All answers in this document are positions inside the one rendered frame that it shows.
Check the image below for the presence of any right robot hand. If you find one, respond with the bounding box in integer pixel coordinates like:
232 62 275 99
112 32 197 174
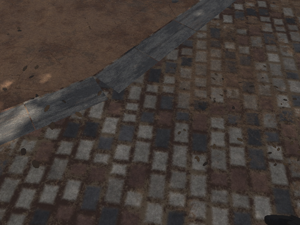
264 215 300 225

